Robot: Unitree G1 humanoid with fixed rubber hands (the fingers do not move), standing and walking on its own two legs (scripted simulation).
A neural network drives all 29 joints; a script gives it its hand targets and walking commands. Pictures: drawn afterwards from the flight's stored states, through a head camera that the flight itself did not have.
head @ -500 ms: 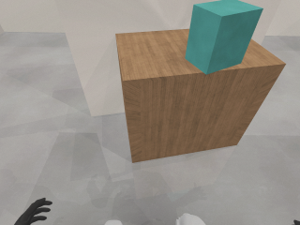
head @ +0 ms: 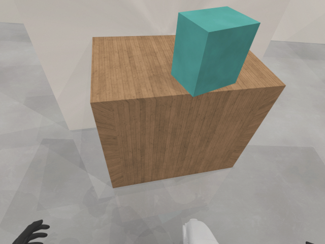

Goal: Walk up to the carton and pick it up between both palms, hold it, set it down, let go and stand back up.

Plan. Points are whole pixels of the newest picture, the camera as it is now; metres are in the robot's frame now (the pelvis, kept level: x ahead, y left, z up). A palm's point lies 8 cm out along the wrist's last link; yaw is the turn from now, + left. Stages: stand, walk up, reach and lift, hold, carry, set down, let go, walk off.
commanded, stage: walk up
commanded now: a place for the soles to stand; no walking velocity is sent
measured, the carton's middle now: (210, 51) +0.76 -0.20 +0.11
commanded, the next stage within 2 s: none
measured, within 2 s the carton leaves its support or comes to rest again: neither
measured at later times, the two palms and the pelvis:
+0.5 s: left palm (90, 237) +0.18 +0.18 -0.09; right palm out of the picture +0.24 -0.49 -0.02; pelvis +0.12 -0.16 +0.00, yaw +3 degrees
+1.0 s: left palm (161, 206) +0.25 +0.00 -0.10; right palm out of the picture +0.32 -0.64 -0.04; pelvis +0.18 -0.33 -0.01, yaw +7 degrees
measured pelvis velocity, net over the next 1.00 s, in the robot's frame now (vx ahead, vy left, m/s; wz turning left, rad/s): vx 0.18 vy -0.33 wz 0.12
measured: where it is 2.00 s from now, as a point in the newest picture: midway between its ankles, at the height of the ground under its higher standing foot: outside the picture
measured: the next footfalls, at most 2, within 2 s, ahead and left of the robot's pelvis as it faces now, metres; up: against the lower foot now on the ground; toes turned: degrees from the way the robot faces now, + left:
right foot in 0.10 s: +0.17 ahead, -0.23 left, +0.00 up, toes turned -6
left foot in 0.36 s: +0.21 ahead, -0.03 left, +0.00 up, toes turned +10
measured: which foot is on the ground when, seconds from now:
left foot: down 0.00-0.10, up 0.12-0.34, down 0.36-0.72, up 0.74-0.90, down 0.92-1.00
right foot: up 0.00-0.08, down 0.10-0.38, up 0.40-0.68, down 0.70-0.94, up 0.96-1.00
